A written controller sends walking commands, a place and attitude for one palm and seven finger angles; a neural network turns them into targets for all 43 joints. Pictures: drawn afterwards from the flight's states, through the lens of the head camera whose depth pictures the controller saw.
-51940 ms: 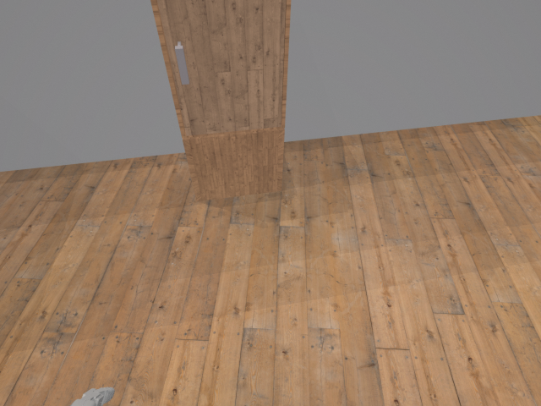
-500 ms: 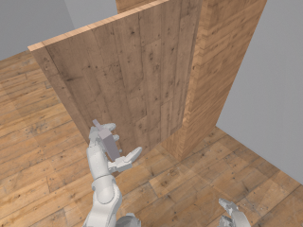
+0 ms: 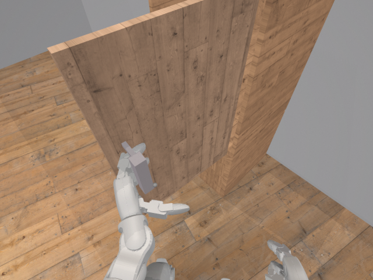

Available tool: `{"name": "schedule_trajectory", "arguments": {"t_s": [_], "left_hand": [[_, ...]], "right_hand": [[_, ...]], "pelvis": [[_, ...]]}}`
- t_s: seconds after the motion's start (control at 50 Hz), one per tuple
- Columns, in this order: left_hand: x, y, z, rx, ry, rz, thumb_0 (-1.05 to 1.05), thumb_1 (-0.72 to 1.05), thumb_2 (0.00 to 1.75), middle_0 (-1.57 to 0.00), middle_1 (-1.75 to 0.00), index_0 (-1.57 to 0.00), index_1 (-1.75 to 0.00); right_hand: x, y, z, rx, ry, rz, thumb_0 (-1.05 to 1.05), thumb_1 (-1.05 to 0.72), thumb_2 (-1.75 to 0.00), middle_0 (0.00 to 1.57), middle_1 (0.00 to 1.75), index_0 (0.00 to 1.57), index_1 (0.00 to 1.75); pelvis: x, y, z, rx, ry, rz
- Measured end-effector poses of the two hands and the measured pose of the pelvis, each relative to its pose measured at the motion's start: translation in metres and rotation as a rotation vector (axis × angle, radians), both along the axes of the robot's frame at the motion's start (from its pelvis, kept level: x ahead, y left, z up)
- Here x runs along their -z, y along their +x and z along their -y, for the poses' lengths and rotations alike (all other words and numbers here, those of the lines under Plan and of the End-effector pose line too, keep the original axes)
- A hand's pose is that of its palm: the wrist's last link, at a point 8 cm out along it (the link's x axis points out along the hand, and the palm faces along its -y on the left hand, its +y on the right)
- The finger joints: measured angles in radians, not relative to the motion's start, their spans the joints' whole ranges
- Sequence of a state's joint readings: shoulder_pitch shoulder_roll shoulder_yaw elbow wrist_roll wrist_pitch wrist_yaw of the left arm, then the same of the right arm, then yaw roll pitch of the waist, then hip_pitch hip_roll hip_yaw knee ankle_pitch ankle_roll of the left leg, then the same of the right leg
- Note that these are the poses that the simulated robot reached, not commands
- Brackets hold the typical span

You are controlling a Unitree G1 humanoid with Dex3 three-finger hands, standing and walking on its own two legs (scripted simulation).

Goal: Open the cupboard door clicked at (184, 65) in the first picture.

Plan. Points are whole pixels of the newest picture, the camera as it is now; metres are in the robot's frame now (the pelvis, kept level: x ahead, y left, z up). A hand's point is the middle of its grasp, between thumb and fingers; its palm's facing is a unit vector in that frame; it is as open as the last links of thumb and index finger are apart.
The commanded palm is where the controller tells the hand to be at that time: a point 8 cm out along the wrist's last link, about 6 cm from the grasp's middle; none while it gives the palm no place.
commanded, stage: slide the hand sideways off the handle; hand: left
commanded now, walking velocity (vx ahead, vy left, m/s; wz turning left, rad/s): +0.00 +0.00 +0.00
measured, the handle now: (137, 167) +0.34 +0.13 +0.05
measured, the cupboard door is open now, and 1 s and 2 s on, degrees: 86 86 86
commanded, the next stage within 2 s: draw the hand back to the body in 1.20 s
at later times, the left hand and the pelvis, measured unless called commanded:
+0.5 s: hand (144, 203) +0.26 +0.10 +0.04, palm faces -0.07 -1.00 +0.03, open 16.2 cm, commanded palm +0.24 +0.16 +0.05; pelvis -0.01 +0.04 +0.00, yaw -2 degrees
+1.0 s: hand (115, 228) +0.21 +0.15 +0.05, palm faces -0.01 -1.00 -0.01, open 16.3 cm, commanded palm +0.19 +0.21 +0.05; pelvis +0.00 +0.03 -0.01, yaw -1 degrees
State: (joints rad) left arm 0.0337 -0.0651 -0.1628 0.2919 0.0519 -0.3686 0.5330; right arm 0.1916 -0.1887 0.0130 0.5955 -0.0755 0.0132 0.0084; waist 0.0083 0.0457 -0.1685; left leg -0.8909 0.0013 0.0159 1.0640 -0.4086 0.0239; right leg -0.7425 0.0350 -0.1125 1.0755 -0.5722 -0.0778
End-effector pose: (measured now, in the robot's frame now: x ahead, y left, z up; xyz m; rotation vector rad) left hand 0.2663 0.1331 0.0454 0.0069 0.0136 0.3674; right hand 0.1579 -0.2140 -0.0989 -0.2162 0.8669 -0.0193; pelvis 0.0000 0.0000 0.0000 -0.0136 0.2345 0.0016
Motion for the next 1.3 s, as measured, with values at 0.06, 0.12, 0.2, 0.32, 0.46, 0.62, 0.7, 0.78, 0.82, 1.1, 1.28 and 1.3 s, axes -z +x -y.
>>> {"name": "schedule_trajectory", "arguments": {"t_s": [0.06, 0.12, 0.2, 0.32, 0.46, 0.62, 0.7, 0.78, 0.82, 1.1, 1.28, 1.3], "left_hand": [[0.001, -0.001, -0.004, 0.061, 0.023, 0.008, -0.01, -0.49, 0.3, -0.38, -0.6, -0.35, -0.62], [0.002, -0.002, -0.015, 0.246, 0.096, 0.023, -0.01, -0.49, 0.3, -0.33, -0.51, -0.27, -0.52], [0.0, -0.002, -0.025, 0.457, 0.084, 0.01, -0.02, -0.49, 0.3, -0.25, -0.42, -0.18, -0.42], [0.0, -0.004, -0.024, 0.463, -0.065, -0.002, -0.02, -0.5, 0.3, -0.16, -0.34, -0.19, -0.36], [0.003, -0.013, -0.024, 0.443, -0.043, 0.031, -0.01, -0.5, 0.3, -0.15, -0.34, -0.18, -0.33], [0.001, -0.034, -0.042, 0.415, -0.014, 0.017, -0.02, -0.5, 0.3, -0.15, -0.31, -0.16, -0.31], [0.001, -0.042, -0.049, 0.404, -0.021, 0.002, -0.01, -0.5, 0.3, -0.16, -0.31, -0.16, -0.3], [0.001, -0.05, -0.052, 0.403, -0.031, -0.009, -0.01, -0.5, 0.3, -0.15, -0.3, -0.16, -0.3], [0.001, -0.054, -0.054, 0.4, -0.029, -0.013, -0.01, -0.5, 0.3, -0.15, -0.3, -0.16, -0.3], [-0.001, -0.083, -0.076, 0.381, 0.004, -0.028, -0.01, -0.49, 0.3, -0.15, -0.3, -0.15, -0.3], [0.0, -0.094, -0.084, 0.373, 0.011, -0.028, -0.01, -0.5, 0.3, -0.15, -0.3, -0.15, -0.3], [-0.001, -0.094, -0.083, 0.375, 0.009, -0.021, -0.01, -0.5, 0.3, -0.15, -0.3, -0.15, -0.3]], "right_hand": [[0.0, -0.003, -0.003, -0.004, 0.002, 0.002, 0.01, -0.9, -0.9, 0.2, 0.3, 0.2, 0.3], [-0.001, -0.008, -0.003, 0.003, -0.007, 0.003, 0.01, -0.9, -0.9, 0.2, 0.3, 0.2, 0.3], [-0.002, -0.017, -0.001, 0.038, -0.014, 0.013, 0.01, -0.9, -0.9, 0.2, 0.3, 0.2, 0.3], [-0.013, -0.025, -0.004, 0.072, -0.026, 0.035, 0.02, -0.9, -0.9, 0.2, 0.3, 0.2, 0.3], [-0.018, -0.02, -0.014, 0.057, -0.027, 0.057, 0.02, -0.9, -0.9, 0.2, 0.3, 0.2, 0.3], [-0.019, -0.004, -0.032, 0.03, -0.004, 0.078, 0.02, -0.9, -0.9, 0.2, 0.3, 0.2, 0.3], [-0.02, 0.005, -0.039, 0.015, 0.008, 0.097, 0.02, -0.9, -0.9, 0.2, 0.3, 0.2, 0.3], [-0.022, 0.012, -0.043, 0.007, 0.012, 0.117, 0.02, -0.9, -0.9, 0.2, 0.3, 0.2, 0.3], [-0.023, 0.015, -0.043, 0.005, 0.011, 0.125, 0.02, -0.9, -0.9, 0.2, 0.3, 0.2, 0.3], [-0.02, 0.018, -0.021, 0.021, -0.021, 0.154, 0.02, -0.9, -0.9, 0.2, 0.3, 0.2, 0.3], [-0.015, 0.012, -0.006, 0.047, -0.035, 0.171, 0.02, -0.9, -0.9, 0.2, 0.3, 0.2, 0.3], [-0.014, 0.011, -0.005, 0.047, -0.036, 0.174, 0.02, -0.9, -0.9, 0.2, 0.3, 0.2, 0.3]], "pelvis": [[0.001, -0.003, -0.002, -0.002, -0.002, 0.001], [0.003, -0.006, -0.004, -0.005, -0.006, 0.003], [0.002, -0.01, -0.011, -0.007, -0.022, 0.02], [-0.003, -0.01, -0.024, 0.012, -0.025, 0.028], [0.002, -0.007, -0.034, 0.027, -0.025, 0.013], [0.004, -0.003, -0.041, 0.027, -0.033, 0.015], [0.004, -0.001, -0.042, 0.024, -0.035, 0.011], [0.005, 0.001, -0.041, 0.022, -0.036, 0.007], [0.005, 0.002, -0.04, 0.022, -0.036, 0.004], [0.013, 0.003, -0.027, 0.013, -0.038, -0.009], [0.018, -0.002, -0.018, 0.009, -0.039, -0.013], [0.019, -0.003, -0.017, 0.008, -0.04, -0.014]]}}
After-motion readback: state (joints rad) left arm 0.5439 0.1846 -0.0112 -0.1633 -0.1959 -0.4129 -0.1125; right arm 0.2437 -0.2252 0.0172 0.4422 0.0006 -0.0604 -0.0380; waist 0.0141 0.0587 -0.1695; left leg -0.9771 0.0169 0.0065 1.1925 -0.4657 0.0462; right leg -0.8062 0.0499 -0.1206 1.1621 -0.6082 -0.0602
